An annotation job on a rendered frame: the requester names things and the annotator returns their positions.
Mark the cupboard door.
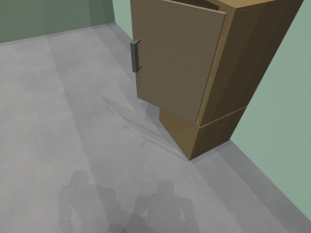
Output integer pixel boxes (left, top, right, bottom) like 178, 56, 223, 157
130, 0, 226, 123

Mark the handle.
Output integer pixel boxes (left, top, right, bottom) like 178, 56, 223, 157
130, 39, 142, 73

